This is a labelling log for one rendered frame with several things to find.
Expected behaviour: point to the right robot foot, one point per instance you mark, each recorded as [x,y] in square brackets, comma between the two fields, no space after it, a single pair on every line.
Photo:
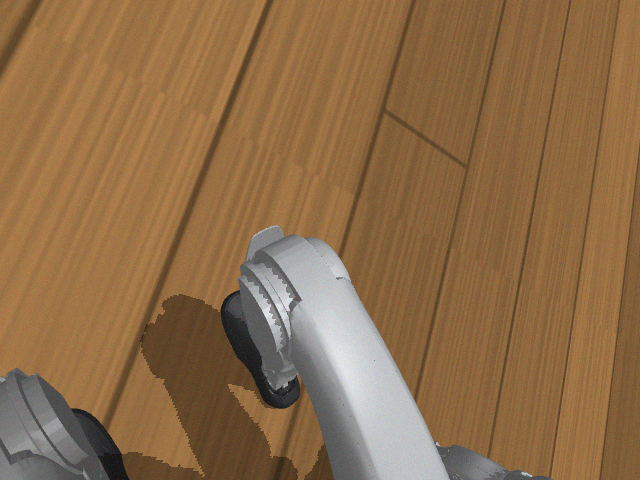
[235,326]

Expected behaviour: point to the left robot foot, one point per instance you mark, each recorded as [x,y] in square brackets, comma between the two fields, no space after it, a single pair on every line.
[103,445]

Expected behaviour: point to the right robot hand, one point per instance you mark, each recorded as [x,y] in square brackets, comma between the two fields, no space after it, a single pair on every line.
[464,464]

